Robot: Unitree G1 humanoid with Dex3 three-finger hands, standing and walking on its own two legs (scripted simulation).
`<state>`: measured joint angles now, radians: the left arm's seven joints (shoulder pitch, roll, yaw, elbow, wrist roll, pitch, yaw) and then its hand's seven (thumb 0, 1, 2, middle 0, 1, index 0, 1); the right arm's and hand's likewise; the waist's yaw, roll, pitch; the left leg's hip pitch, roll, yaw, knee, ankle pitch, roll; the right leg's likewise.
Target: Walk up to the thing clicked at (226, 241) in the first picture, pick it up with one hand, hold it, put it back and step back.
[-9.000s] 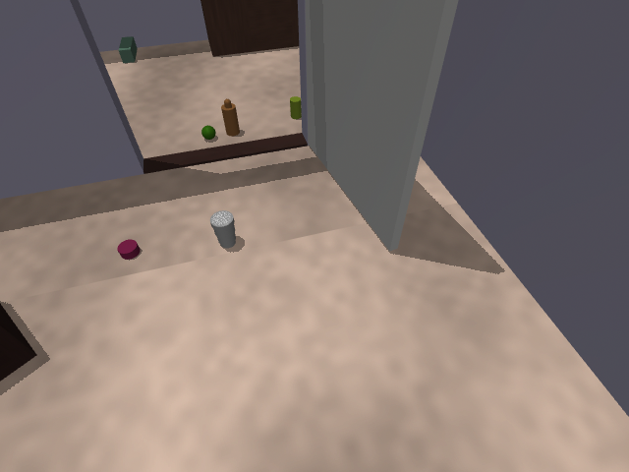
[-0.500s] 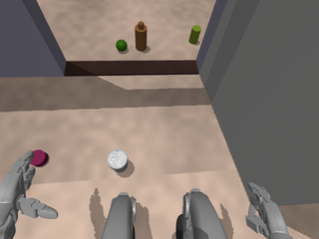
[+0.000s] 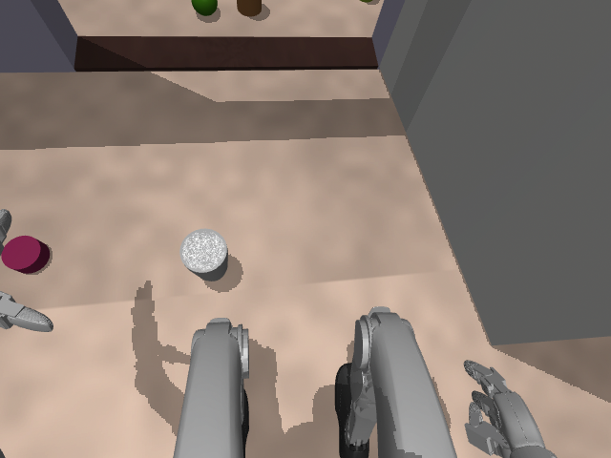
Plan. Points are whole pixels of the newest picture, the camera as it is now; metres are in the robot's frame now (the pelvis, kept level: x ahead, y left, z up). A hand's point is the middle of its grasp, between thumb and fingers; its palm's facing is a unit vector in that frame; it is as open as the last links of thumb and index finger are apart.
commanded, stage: go down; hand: left
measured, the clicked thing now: (208, 259) +0.47 +0.18 -0.41
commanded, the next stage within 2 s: approach in 1.06 s
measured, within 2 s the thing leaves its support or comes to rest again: neither
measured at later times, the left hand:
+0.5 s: hand (28, 250) +0.39 +0.36 -0.08, palm faces +0.08 -0.99 -0.11, open 17.3 cm
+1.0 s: hand (30, 242) +0.40 +0.36 -0.09, palm faces +0.07 -0.99 -0.09, open 17.4 cm
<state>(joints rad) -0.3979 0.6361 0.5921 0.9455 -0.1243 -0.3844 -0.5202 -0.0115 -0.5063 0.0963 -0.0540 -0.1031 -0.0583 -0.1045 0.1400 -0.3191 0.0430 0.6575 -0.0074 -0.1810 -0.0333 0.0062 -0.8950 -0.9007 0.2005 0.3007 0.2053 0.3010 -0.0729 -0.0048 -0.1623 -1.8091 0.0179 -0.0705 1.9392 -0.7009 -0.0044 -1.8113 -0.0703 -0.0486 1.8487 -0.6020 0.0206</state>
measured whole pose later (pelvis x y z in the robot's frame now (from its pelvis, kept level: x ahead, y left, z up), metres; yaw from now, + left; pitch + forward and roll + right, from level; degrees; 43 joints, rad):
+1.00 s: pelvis -0.02 +0.00 -0.10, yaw -1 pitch +32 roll -6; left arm -0.62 0.81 0.71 1.07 -0.15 -0.39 -0.67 -0.01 -0.53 0.09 -0.04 -0.08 -0.05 -0.09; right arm 0.14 -0.36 0.10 0.68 -0.03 -0.17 -0.02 0.00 -0.91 -0.91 0.20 0.30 0.21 0.30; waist -0.12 -0.01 -0.11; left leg -2.09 0.00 -0.10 2.24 -0.71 0.00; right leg -2.08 -0.08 -0.05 2.13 -0.60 0.03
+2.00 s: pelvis -0.03 +0.02 -0.19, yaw -9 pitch +16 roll -15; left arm -0.68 0.79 0.59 1.43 -0.15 -0.97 -0.41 -0.01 -0.59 0.02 -0.06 -0.09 -0.06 -0.09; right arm -0.09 -0.40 0.41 0.60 -0.27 -0.09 0.10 0.00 -0.94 -0.91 0.20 0.30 0.21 0.30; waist -0.26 -0.20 0.24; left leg -2.21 -0.01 -0.27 2.62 -0.72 0.01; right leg -2.11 -0.03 -0.17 2.36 -0.54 0.06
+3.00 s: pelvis -0.04 +0.03 -0.19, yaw -12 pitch +13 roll -20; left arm -0.73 0.84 0.39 1.56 0.00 -1.18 0.09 0.00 0.00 0.45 -0.44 -0.44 -0.41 -0.45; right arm -0.17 -0.37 0.54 0.56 -0.39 0.02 0.16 -0.01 -0.89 -0.90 0.20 0.30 0.20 0.30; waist -0.30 -0.27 0.32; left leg -2.20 -0.02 -0.36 2.66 -0.73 0.02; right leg -2.05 0.00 -0.24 2.32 -0.53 0.08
